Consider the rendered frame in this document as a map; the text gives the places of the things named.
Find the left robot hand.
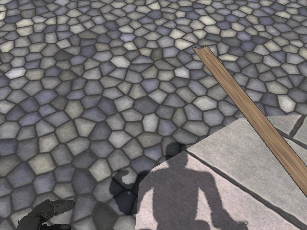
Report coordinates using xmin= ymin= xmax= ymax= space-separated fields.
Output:
xmin=15 ymin=199 xmax=75 ymax=230

